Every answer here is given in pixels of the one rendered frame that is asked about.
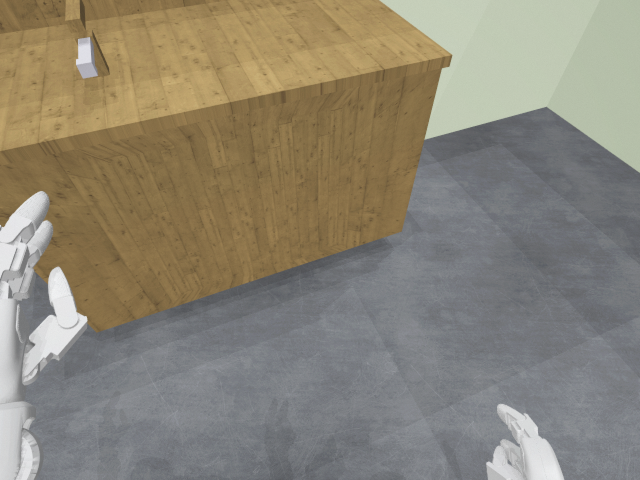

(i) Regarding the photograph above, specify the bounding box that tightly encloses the tap lever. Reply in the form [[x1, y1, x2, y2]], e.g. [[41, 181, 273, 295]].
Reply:
[[76, 37, 98, 79]]

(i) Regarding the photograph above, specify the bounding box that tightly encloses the robot right hand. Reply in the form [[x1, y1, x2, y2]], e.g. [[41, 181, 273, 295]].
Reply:
[[486, 404, 564, 480]]

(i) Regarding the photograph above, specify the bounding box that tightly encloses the counter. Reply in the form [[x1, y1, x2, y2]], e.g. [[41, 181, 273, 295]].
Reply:
[[0, 0, 452, 332]]

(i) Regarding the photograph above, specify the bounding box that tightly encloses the robot left hand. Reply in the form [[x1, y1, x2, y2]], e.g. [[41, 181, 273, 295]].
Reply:
[[0, 191, 87, 404]]

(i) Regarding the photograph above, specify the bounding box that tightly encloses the robot left forearm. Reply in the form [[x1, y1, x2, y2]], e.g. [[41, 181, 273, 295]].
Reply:
[[0, 401, 44, 480]]

